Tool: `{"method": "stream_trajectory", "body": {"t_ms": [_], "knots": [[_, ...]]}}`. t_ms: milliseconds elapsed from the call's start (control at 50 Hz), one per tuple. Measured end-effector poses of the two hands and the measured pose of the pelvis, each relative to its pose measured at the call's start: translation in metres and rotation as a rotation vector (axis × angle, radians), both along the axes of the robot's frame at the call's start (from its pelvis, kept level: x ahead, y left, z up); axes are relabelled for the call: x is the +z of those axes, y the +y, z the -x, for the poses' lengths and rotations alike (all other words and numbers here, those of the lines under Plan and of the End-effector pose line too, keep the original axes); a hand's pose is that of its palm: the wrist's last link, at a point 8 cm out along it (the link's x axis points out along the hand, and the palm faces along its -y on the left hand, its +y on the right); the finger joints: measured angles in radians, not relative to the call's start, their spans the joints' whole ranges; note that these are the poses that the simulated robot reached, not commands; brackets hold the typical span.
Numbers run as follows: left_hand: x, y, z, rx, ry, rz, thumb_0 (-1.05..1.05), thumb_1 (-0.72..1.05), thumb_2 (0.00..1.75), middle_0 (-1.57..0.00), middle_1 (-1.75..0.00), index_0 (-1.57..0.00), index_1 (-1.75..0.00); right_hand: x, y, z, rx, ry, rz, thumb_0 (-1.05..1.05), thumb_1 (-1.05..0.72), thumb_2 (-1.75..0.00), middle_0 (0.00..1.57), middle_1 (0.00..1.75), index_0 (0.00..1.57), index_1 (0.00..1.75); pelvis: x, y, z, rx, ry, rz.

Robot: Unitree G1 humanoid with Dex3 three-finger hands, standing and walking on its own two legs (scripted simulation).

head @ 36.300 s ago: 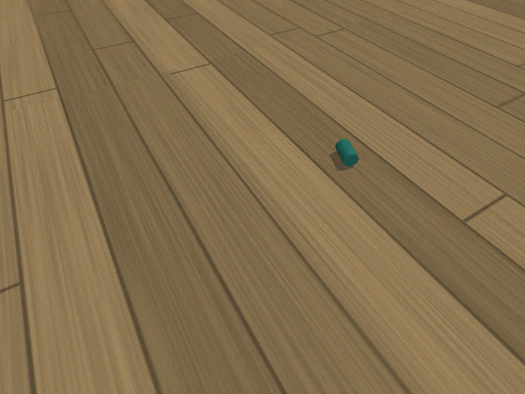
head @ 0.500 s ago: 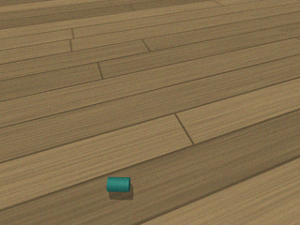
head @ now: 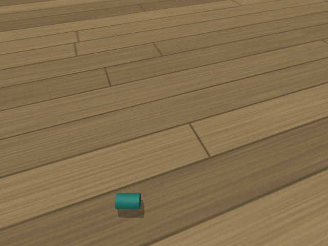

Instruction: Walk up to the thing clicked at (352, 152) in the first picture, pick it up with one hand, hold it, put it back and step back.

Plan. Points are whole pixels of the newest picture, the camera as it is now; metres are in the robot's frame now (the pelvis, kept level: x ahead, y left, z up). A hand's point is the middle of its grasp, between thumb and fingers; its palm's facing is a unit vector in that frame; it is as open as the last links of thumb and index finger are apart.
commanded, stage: stand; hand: left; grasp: from above
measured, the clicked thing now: (128, 200) +0.51 +0.23 -0.74
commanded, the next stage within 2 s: step back in 0.16 s
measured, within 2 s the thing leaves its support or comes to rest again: neither
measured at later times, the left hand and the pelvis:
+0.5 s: hand out of the picture +0.10 +0.32 -0.18, palm faces -0.01 -0.92 -0.38, open 7.4 cm; pelvis -0.05 +0.05 -0.02, yaw -1 degrees
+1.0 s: hand out of the picture -0.01 +0.30 -0.15, palm faces -0.08 -0.91 -0.40, open 7.4 cm; pelvis -0.13 +0.04 -0.01, yaw -6 degrees
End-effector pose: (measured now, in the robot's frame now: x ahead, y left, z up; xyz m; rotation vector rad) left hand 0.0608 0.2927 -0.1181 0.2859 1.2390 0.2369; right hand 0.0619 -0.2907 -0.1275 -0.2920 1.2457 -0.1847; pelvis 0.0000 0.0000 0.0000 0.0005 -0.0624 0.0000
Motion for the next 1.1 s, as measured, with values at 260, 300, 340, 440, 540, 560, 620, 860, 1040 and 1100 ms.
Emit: {"method": "stream_trajectory", "body": {"t_ms": [260, 300, 340, 440, 540, 560, 620, 860, 1040, 1100], "knots": [[-0.003, 0.01, -0.002, 0.006, -0.002, -0.017, 0.0, 0.91, 0.9, -0.2, -0.3, -0.2, -0.3, -0.003, -0.008, 0.005, -0.015, 0.021, 0.014, 0.0, -0.9, -0.9, 0.2, 0.3, 0.2, 0.3, -0.006, 0.002, 0.012, -0.004, 0.021, 0.008], [-0.004, 0.018, -0.003, -0.004, -0.004, -0.028, 0.0, 0.91, 0.9, -0.21, -0.3, -0.2, -0.3, -0.004, -0.009, 0.007, -0.016, 0.021, 0.029, 0.0, -0.9, -0.9, 0.2, 0.3, 0.2, 0.3, -0.009, 0.007, 0.02, -0.004, 0.024, 0.009], [-0.006, 0.027, -0.005, -0.022, -0.007, -0.037, 0.0, 0.91, 0.9, -0.21, -0.3, -0.2, -0.3, -0.003, -0.008, 0.012, -0.019, 0.024, 0.045, 0.0, -0.9, -0.9, 0.2, 0.3, 0.2, 0.3, -0.011, 0.015, 0.027, -0.008, 0.028, 0.0], [-0.021, 0.055, -0.022, -0.065, -0.057, -0.043, 0.01, 0.91, 0.9, -0.21, -0.3, -0.2, -0.3, -0.001, 0.002, 0.037, -0.026, 0.035, 0.101, 0.0, -0.9, -0.9, 0.2, 0.3, 0.2, 0.3, -0.025, 0.039, 0.04, 0.003, 0.057, 0.017], [-0.025, 0.065, -0.03, -0.079, -0.093, -0.04, 0.0, 0.91, 0.9, -0.2, -0.3, -0.2, -0.3, 0.008, 0.022, 0.071, -0.028, 0.091, 0.119, 0.0, -0.9, -0.9, 0.2, 0.3, 0.2, 0.3, -0.02, 0.049, 0.056, -0.009, 0.047, 0.013], [-0.025, 0.064, -0.028, -0.084, -0.089, -0.034, 0.0, 0.91, 0.9, -0.2, -0.3, -0.2, -0.3, 0.011, 0.025, 0.076, -0.031, 0.094, 0.12, 0.0, -0.9, -0.9, 0.2, 0.3, 0.2, 0.3, -0.018, 0.05, 0.058, -0.01, 0.051, 0.017], [-0.023, 0.061, -0.017, -0.105, -0.07, -0.019, 0.0, 0.91, 0.9, -0.2, -0.3, -0.2, -0.3, 0.012, 0.031, 0.084, -0.045, 0.082, 0.123, 0.0, -0.9, -0.9, 0.2, 0.3, 0.21, 0.3, -0.015, 0.055, 0.065, -0.028, 0.06, 0.018], [-0.018, 0.049, 0.04, -0.152, -0.031, -0.055, 0.0, 0.91, 0.9, -0.2, -0.3, -0.2, -0.3, -0.02, 0.031, 0.097, -0.08, -0.063, 0.044, 0.0, -0.9, -0.9, 0.21, 0.3, 0.21, 0.3, -0.029, 0.049, 0.104, -0.094, 0.012, 0.02], [0.008, 0.049, 0.078, -0.132, -0.088, -0.067, 0.01, 0.91, 0.9, -0.21, -0.3, -0.21, -0.3, -0.005, 0.028, 0.125, -0.053, -0.059, 0.035, 0.0, -0.9, -0.9, 0.2, 0.3, 0.2, 0.3, -0.013, 0.048, 0.139, -0.09, 0.042, -0.035], [0.009, 0.054, 0.085, -0.138, -0.118, -0.067, 0.01, 0.91, 0.9, -0.21, -0.3, -0.21, -0.3, -0.003, 0.026, 0.14, -0.034, -0.046, 0.066, 0.0, -0.9, -0.9, 0.2, 0.3, 0.2, 0.3, -0.014, 0.054, 0.155, -0.075, 0.054, -0.022]]}}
